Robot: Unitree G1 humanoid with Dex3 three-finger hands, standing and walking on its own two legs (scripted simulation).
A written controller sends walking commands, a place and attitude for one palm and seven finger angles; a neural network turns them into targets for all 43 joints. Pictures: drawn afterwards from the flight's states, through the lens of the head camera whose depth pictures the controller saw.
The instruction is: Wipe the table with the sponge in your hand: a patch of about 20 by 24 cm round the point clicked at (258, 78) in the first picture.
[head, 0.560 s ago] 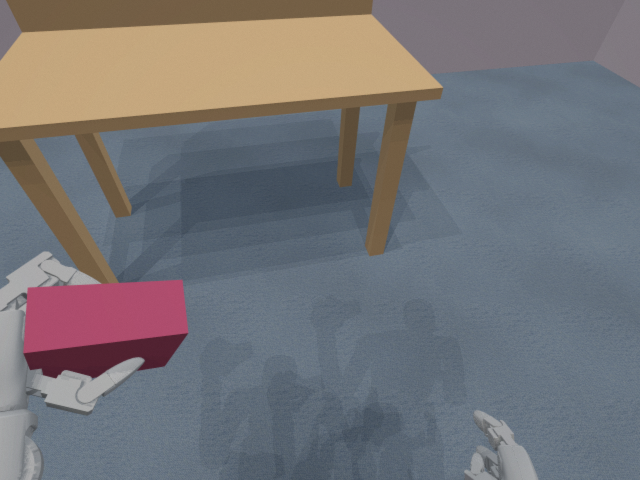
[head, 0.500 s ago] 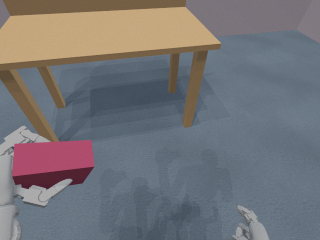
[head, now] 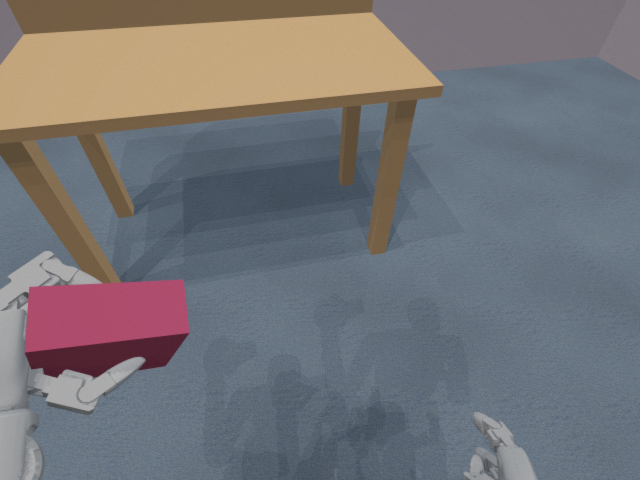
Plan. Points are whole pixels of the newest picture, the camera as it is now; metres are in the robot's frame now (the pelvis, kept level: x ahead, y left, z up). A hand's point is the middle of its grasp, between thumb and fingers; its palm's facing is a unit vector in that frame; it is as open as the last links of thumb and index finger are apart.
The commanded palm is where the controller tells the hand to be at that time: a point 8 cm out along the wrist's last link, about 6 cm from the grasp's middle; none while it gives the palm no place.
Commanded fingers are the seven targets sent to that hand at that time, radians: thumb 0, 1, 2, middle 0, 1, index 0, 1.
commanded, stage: walk to a spot facing it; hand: left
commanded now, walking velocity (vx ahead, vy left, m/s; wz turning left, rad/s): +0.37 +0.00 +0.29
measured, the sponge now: (131, 331) +0.22 +0.21 +0.14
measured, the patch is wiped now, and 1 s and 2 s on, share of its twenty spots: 0.00 0.00 0.00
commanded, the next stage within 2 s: turn to face it in 1.06 s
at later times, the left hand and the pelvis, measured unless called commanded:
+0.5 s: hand (87, 261) +0.29 +0.27 +0.16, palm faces +0.47 -0.78 -0.41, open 9.6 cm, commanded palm +0.22 +0.31 +0.18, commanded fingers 0.00 0.10 1.30 -1.20 -1.60 -1.20 -1.60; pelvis +0.09 +0.01 -0.01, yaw +5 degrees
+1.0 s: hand (143, 199) +0.38 +0.24 +0.17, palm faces +0.55 -0.65 -0.52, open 9.6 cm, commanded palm +0.31 +0.27 +0.18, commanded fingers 0.00 0.10 1.30 -1.20 -1.60 -1.20 -1.60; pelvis +0.23 -0.04 +0.00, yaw +17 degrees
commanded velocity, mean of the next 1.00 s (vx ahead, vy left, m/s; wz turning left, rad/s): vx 0.30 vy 0.00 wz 0.38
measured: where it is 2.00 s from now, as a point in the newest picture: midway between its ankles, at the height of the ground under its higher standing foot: outside the picture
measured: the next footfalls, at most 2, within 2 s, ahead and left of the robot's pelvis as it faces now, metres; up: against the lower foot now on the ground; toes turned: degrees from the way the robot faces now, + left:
right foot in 0.70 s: +0.29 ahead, -0.09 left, +0.00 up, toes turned -2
left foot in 1.20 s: +0.34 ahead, +0.13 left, +0.00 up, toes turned +30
